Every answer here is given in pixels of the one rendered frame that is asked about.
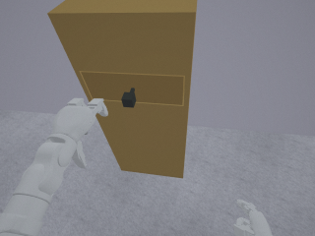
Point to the handle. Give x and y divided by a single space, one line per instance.
129 98

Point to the left robot hand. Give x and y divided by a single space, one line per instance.
75 119

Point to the drawer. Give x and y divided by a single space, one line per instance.
149 88

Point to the robot left forearm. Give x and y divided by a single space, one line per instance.
24 213

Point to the cabinet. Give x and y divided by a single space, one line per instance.
136 37

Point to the right robot hand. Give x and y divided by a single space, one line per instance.
257 222

